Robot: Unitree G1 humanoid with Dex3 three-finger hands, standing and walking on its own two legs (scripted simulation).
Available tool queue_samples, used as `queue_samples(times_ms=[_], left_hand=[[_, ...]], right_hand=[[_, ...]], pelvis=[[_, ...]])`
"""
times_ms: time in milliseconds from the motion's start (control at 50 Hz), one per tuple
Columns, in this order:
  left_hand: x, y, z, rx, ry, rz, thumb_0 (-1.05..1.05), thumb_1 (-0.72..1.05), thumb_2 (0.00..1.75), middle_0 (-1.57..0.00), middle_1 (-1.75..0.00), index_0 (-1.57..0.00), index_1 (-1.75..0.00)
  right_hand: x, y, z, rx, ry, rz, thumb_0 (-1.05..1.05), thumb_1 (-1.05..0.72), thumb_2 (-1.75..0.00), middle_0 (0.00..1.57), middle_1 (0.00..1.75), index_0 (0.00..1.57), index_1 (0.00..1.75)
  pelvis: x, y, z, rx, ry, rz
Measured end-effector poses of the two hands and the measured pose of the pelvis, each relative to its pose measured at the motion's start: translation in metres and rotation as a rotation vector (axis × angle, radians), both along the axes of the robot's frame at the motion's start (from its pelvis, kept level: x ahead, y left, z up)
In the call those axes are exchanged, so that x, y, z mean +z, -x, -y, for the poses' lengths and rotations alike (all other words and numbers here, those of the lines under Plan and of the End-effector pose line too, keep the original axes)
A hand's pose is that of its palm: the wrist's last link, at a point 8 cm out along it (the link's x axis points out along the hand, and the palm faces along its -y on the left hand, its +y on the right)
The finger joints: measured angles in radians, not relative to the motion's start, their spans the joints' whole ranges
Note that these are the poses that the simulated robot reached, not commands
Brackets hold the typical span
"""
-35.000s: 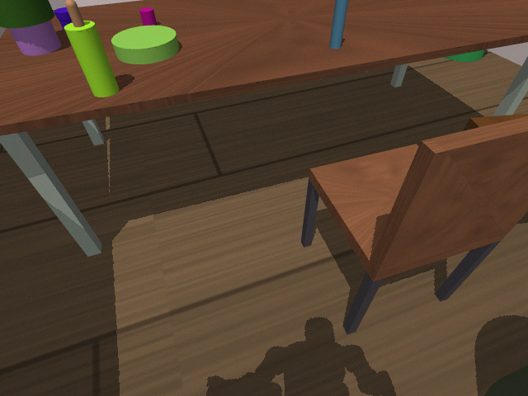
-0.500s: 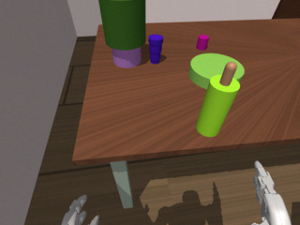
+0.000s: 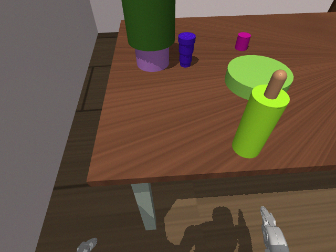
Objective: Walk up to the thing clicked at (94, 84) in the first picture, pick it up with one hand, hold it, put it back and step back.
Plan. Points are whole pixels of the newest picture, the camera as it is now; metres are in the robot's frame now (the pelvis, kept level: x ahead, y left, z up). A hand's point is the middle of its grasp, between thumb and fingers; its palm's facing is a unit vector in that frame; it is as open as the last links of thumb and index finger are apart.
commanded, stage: home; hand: right
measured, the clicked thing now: (260, 116) +0.42 -0.22 +0.11
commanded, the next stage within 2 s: stand in 1.92 s
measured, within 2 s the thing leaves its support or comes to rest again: neither
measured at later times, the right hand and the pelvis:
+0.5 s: hand out of the picture +0.08 -0.26 -0.13, palm faces -0.04 +0.91 -0.41, open 17.6 cm; pelvis +0.00 +0.00 +0.00, yaw +0 degrees
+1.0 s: hand out of the picture +0.03 -0.26 -0.15, palm faces -0.08 +0.93 -0.35, open 17.4 cm; pelvis -0.03 +0.00 +0.01, yaw +1 degrees
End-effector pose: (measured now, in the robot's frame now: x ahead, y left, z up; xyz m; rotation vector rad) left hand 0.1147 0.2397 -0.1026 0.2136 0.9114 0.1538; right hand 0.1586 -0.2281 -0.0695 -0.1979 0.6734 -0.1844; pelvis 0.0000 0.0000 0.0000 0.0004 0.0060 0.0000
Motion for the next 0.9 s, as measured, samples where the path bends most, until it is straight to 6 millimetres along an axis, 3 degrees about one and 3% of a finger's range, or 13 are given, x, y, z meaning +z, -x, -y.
queue_samples(times_ms=[200,320,460,620,740,900], left_hand=[[0.002,-0.016,-0.002,-0.003,0.008,0.005,0.01,0.91,0.90,-0.20,-0.31,-0.21,-0.31],[-0.001,-0.012,-0.027,-0.033,-0.035,-0.036,0.01,0.90,0.90,-0.20,-0.31,-0.21,-0.31],[-0.003,0.022,-0.060,-0.007,-0.092,-0.145,0.01,0.91,0.90,-0.20,-0.31,-0.21,-0.31],[-0.009,0.068,-0.071,0.014,-0.099,-0.281,0.01,0.91,0.90,-0.20,-0.31,-0.21,-0.31],[-0.012,0.097,-0.066,0.025,-0.089,-0.344,0.01,0.91,0.90,-0.20,-0.30,-0.21,-0.30],[-0.013,0.120,-0.058,0.046,-0.082,-0.396,0.00,0.91,0.90,-0.20,-0.30,-0.21,-0.30]], right_hand=[[-0.003,-0.007,-0.006,0.021,-0.001,-0.034,-0.01,0.58,-0.03,0.05,0.04,0.05,0.04],[-0.019,0.019,0.027,0.085,0.083,-0.227,-0.01,0.57,-0.03,0.06,0.04,0.06,0.04],[-0.021,0.068,0.068,0.020,0.152,-0.396,-0.01,0.58,-0.03,0.05,0.04,0.05,0.04],[-0.025,0.113,0.080,-0.014,0.161,-0.522,-0.01,0.57,-0.03,0.05,0.04,0.05,0.04],[-0.032,0.129,0.076,-0.009,0.133,-0.565,0.00,0.56,-0.04,0.06,0.04,0.05,0.04],[-0.039,0.134,0.073,0.003,0.105,-0.586,0.00,0.54,-0.05,0.06,0.05,0.06,0.05]], pelvis=[[0.000,-0.008,-0.002,0.007,0.002,-0.003],[-0.002,-0.006,-0.003,0.006,0.006,0.018],[0.002,0.001,-0.004,0.007,0.007,0.050],[0.007,0.015,-0.005,0.006,0.004,0.069],[0.008,0.024,-0.002,0.008,0.002,0.071],[0.009,0.029,0.002,0.012,0.005,0.065]])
